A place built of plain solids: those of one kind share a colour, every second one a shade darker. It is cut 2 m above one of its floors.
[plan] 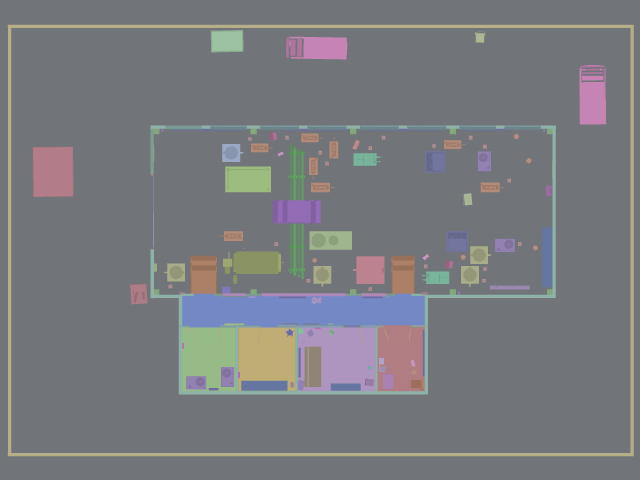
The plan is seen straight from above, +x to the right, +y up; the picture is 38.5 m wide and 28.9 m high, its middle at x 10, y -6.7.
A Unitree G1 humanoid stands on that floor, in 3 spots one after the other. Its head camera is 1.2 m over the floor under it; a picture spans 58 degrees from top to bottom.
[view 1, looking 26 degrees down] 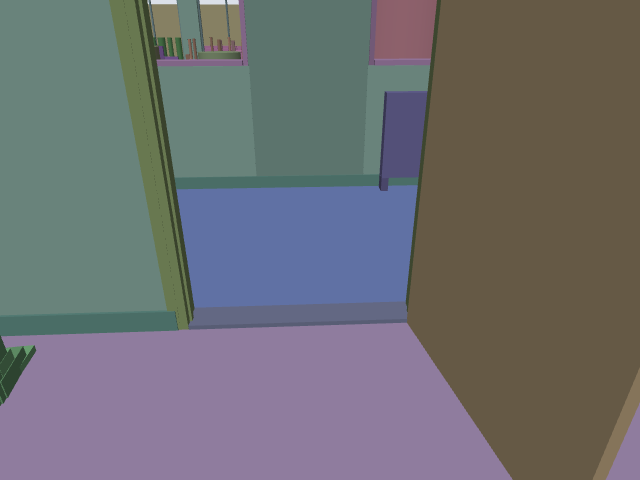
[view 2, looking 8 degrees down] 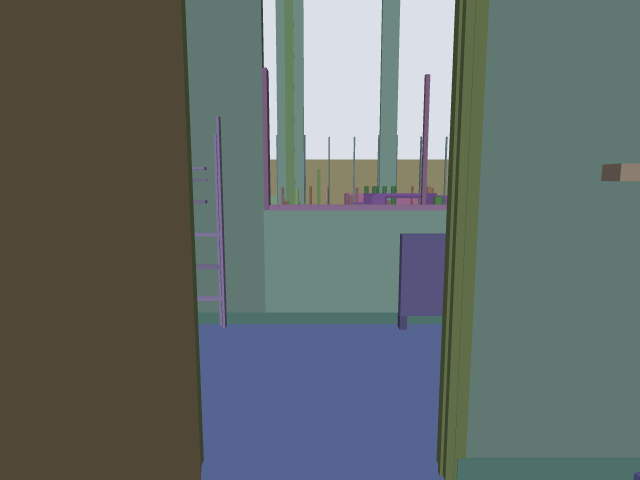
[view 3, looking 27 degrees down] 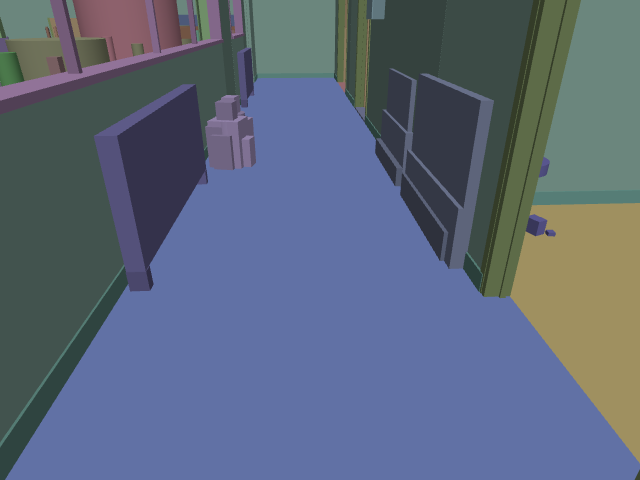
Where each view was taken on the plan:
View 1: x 11.90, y -13.55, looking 87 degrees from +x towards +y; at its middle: raised_floor_corridor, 2.74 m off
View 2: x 6.90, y -13.55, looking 90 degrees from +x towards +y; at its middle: wall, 3.53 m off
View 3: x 5.70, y -10.95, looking -3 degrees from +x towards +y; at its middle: raised_floor_corridor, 2.64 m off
